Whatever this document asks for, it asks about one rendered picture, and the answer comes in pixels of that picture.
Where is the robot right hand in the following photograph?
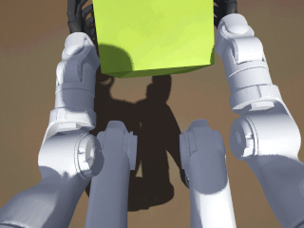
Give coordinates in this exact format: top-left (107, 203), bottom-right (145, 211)
top-left (213, 0), bottom-right (238, 29)

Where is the robot right forearm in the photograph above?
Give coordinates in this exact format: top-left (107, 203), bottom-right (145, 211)
top-left (215, 13), bottom-right (301, 149)

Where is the robot left hand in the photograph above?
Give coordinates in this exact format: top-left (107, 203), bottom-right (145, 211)
top-left (66, 0), bottom-right (97, 42)

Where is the robot left shin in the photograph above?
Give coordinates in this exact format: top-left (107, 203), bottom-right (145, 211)
top-left (96, 121), bottom-right (129, 150)

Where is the carton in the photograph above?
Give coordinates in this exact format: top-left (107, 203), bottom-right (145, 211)
top-left (92, 0), bottom-right (215, 79)

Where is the robot right upper arm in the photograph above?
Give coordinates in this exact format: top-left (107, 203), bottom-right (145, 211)
top-left (229, 112), bottom-right (304, 228)

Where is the robot left forearm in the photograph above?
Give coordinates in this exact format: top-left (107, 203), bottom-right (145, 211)
top-left (38, 32), bottom-right (101, 169)

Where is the robot right thigh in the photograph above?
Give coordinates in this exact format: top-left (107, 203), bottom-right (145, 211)
top-left (180, 126), bottom-right (237, 228)

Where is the robot left upper arm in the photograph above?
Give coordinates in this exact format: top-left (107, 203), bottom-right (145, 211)
top-left (0, 132), bottom-right (105, 228)

